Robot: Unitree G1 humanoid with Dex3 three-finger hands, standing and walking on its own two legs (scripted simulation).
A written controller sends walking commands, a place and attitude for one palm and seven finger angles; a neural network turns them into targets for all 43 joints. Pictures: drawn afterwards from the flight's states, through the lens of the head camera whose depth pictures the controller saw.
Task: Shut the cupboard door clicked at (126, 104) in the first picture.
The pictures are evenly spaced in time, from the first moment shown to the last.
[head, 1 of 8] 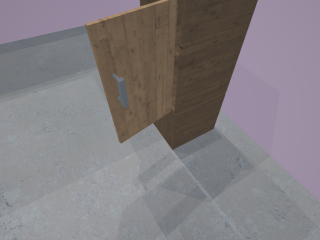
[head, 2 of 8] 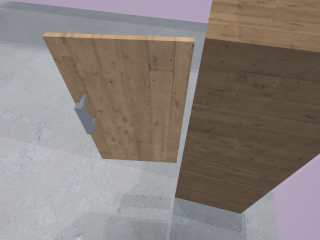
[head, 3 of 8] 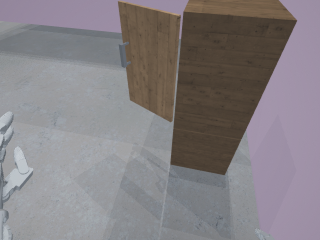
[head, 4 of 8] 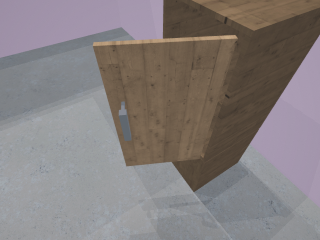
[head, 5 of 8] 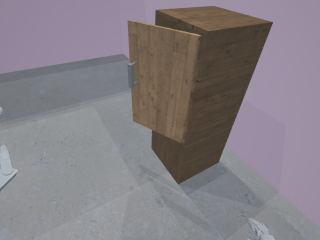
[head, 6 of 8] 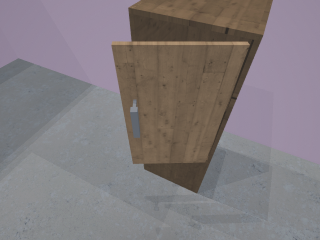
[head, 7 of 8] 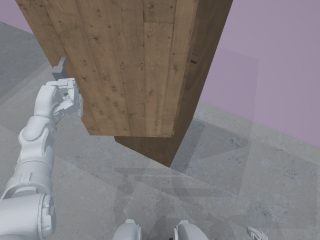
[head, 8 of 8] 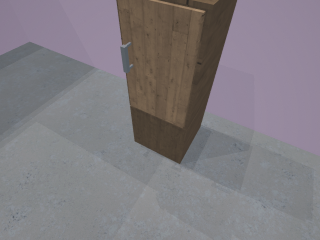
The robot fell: no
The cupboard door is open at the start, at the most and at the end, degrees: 100 100 0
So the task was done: yes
